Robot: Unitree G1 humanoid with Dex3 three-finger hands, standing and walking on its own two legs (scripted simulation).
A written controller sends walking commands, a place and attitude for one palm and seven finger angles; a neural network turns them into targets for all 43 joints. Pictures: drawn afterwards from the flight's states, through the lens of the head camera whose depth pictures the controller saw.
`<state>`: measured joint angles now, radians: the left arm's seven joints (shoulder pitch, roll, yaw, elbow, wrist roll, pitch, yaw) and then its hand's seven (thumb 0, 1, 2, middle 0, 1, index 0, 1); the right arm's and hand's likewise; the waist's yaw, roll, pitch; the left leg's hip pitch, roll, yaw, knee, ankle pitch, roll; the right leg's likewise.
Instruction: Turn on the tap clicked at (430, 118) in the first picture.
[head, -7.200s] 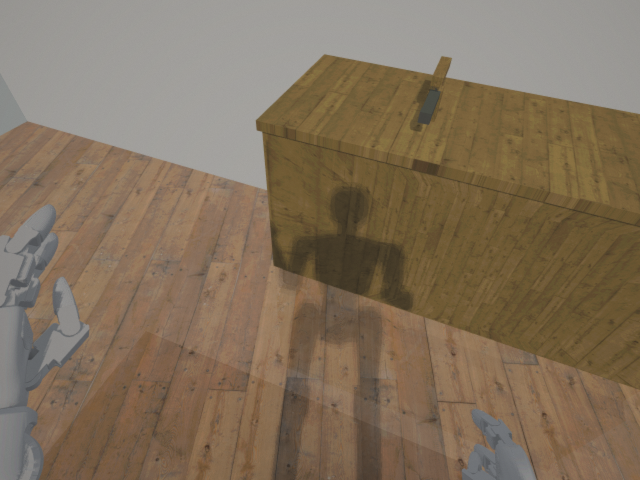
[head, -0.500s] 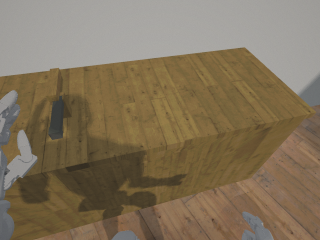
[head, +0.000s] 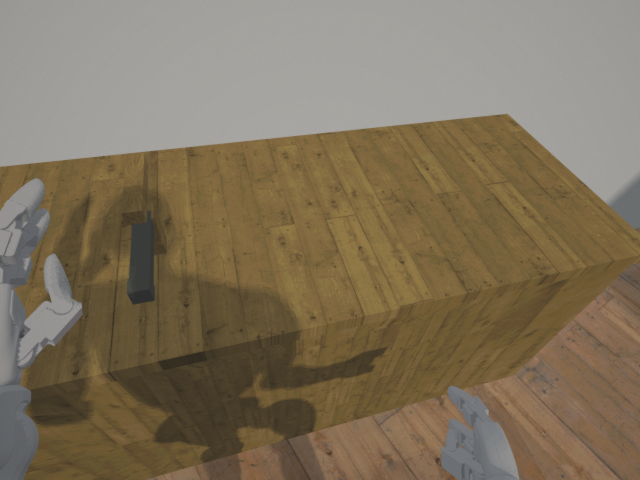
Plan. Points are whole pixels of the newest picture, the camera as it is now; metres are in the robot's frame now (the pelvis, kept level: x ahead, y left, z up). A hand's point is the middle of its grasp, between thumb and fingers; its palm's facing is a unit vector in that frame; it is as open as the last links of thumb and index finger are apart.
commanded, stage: come to a stop and stand still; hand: left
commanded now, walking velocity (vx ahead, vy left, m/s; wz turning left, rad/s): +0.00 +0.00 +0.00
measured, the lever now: (141, 289) +0.33 +0.28 +0.02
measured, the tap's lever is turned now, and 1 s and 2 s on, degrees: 0 0 0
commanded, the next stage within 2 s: look again from close up in 0.54 s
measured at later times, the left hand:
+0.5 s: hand (68, 325) +0.21 +0.26 +0.15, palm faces +0.35 -0.85 -0.39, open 7.4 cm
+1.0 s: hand (63, 306) +0.22 +0.27 +0.16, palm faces +0.41 -0.84 -0.35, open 7.4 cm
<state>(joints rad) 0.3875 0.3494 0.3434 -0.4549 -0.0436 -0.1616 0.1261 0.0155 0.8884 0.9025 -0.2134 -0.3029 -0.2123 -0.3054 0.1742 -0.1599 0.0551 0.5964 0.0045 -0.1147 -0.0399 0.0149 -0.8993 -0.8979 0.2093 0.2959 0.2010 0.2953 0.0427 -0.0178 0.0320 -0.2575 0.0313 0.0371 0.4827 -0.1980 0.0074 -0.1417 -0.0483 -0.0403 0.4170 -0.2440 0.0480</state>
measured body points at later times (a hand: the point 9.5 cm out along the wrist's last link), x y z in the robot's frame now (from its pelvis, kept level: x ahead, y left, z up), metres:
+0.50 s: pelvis -0.01 +0.01 +0.00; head +0.01 +0.04 +0.45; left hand +0.18 +0.31 +0.17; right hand +0.15 -0.22 -0.07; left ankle +0.04 +0.11 -0.74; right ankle -0.01 -0.15 -0.74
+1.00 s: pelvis +0.00 +0.02 +0.00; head +0.02 +0.04 +0.45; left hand +0.19 +0.31 +0.18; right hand +0.19 -0.20 -0.07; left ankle +0.04 +0.11 -0.74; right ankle -0.01 -0.15 -0.74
